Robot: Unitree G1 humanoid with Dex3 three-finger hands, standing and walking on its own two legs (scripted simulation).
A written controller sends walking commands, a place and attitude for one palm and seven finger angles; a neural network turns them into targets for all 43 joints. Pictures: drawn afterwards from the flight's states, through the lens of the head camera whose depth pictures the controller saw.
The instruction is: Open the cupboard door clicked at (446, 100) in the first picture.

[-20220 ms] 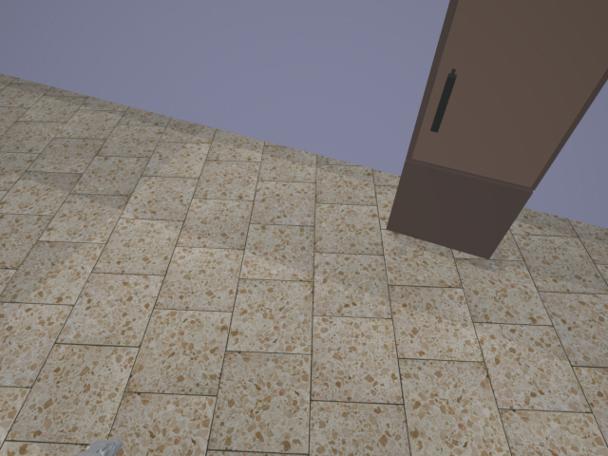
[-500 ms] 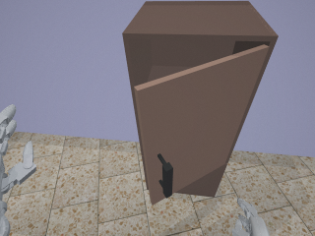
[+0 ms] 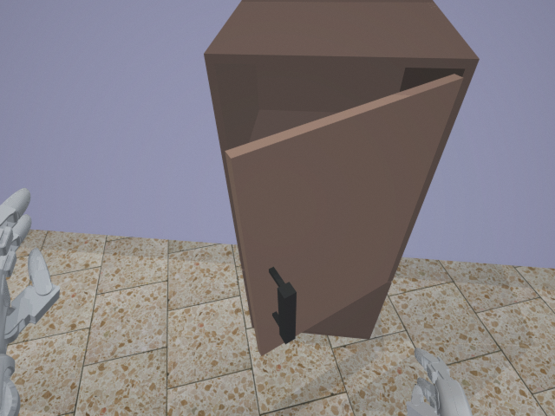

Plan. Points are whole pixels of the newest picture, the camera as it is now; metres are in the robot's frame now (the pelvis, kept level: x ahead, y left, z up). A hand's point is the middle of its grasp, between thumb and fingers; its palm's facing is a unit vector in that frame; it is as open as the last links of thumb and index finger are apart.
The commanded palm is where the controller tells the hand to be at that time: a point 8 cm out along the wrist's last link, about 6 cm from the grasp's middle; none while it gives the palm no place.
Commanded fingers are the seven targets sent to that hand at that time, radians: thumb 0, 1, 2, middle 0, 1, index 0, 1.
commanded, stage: step back with the hand held close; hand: left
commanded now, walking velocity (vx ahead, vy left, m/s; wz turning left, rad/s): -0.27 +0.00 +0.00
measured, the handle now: (281, 306) +0.34 +0.04 -0.10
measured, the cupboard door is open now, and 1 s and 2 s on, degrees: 36 36 36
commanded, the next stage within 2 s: stop stepping back and stand still in 1.54 s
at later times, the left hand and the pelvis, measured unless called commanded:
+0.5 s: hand (16, 344) +0.14 +0.28 +0.15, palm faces +0.43 -0.75 -0.50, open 7.4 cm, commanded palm +0.08 +0.32 +0.17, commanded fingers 0.00 0.90 0.90 -0.20 -0.30 -0.20 -0.30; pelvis -0.07 +0.02 -0.01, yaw -1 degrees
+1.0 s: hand out of the picture +0.08 +0.27 +0.16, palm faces +0.46 -0.69 -0.56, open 7.4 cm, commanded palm +0.00 +0.31 +0.17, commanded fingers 0.00 0.90 0.90 -0.20 -0.30 -0.20 -0.30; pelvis -0.12 +0.01 -0.03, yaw +3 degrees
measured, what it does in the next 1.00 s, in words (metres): shifts its weight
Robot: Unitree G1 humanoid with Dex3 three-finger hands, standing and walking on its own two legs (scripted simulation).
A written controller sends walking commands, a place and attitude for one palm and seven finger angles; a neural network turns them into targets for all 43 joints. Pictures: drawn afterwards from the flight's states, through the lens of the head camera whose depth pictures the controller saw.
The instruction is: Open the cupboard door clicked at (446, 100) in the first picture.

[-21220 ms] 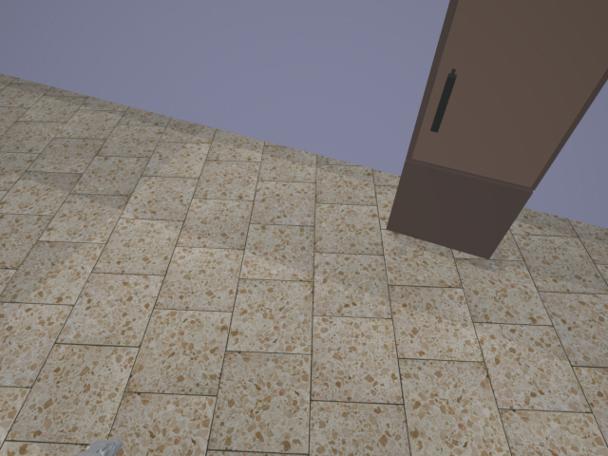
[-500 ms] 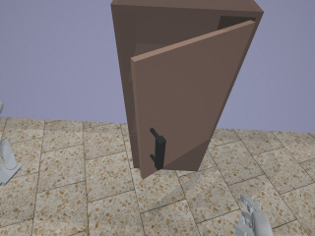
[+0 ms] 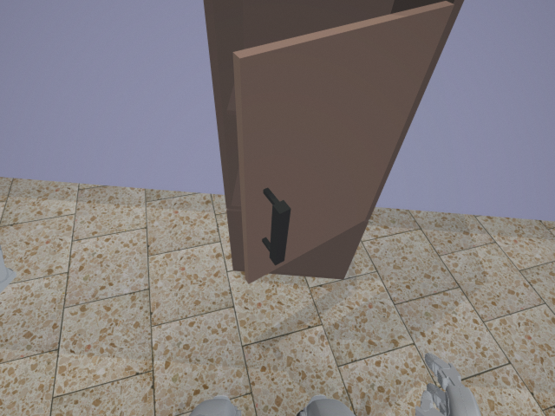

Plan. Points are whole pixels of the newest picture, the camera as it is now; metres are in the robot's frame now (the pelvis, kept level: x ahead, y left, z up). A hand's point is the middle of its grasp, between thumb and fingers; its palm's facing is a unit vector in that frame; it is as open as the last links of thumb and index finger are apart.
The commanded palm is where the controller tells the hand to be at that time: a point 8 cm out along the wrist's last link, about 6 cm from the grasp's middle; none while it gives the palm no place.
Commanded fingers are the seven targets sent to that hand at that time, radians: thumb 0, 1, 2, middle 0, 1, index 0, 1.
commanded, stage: step back with the hand held close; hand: left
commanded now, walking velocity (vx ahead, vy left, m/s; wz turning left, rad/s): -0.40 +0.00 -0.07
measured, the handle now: (273, 227) +0.46 +0.01 -0.07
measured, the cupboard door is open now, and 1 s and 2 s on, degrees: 36 36 36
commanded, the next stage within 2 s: stop stepping back and stand still in 0.54 s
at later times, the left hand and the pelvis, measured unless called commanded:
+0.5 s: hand out of the picture +0.10 +0.26 +0.20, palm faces +0.55 -0.72 -0.42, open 7.4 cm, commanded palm +0.05 +0.28 +0.21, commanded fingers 0.00 0.90 0.90 -0.20 -0.30 -0.20 -0.30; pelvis -0.08 -0.02 +0.03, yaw +2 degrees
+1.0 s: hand out of the picture +0.03 +0.19 +0.19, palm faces +0.33 -0.82 -0.47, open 7.4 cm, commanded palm -0.03 +0.23 +0.21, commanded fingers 0.00 0.90 0.90 -0.20 -0.30 -0.20 -0.30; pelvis -0.21 -0.05 +0.03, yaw -7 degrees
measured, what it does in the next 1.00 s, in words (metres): walks backwards: right foot, then left foot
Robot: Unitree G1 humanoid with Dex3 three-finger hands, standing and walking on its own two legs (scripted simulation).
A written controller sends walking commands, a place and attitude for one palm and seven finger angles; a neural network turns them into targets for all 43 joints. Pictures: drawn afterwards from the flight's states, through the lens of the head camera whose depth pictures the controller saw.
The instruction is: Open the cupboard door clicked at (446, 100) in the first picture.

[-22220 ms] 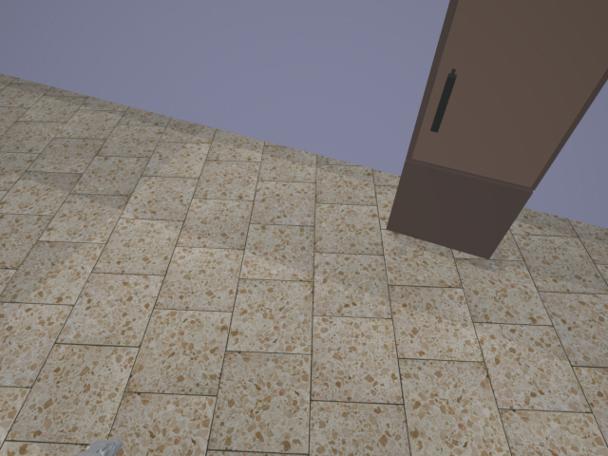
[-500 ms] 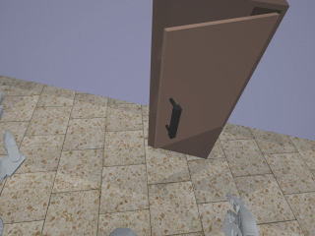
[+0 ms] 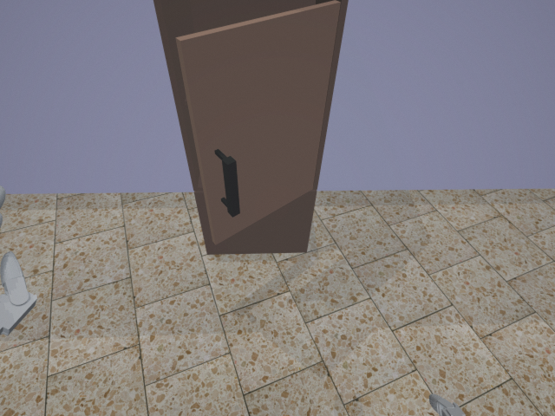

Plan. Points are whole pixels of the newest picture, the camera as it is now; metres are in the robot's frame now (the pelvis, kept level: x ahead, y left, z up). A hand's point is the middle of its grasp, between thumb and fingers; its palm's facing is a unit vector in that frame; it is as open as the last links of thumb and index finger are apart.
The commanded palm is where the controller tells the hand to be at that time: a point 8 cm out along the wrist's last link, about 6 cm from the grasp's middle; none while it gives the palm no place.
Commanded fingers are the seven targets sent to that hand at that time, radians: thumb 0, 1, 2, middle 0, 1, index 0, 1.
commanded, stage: stop stepping back and stand still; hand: left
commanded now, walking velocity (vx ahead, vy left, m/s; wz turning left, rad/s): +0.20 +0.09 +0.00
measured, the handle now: (226, 183) +0.66 +0.14 -0.10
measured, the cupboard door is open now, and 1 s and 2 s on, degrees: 36 36 36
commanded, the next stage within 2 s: let the arm hang, fingers relaxed in 0.34 s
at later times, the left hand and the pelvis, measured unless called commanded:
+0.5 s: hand (45, 321) +0.21 +0.28 +0.10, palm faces +0.34 -0.81 -0.48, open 7.4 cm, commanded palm none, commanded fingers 0.00 0.90 0.90 -0.20 -0.30 -0.20 -0.30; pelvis +0.00 +0.02 -0.01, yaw +2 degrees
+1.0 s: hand out of the picture -0.03 +0.24 -0.17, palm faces +0.02 -0.96 -0.26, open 7.2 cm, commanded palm none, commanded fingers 0.00 0.90 0.90 -0.20 -0.30 -0.20 -0.30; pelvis +0.00 +0.03 +0.00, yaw +2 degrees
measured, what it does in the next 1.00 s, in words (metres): steps on the spot: left foot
